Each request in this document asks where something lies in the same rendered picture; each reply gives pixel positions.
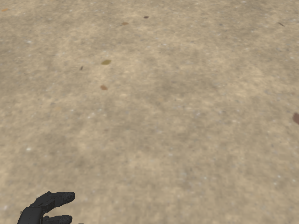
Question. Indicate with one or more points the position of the left robot hand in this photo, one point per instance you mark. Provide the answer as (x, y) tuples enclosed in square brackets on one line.
[(43, 204)]

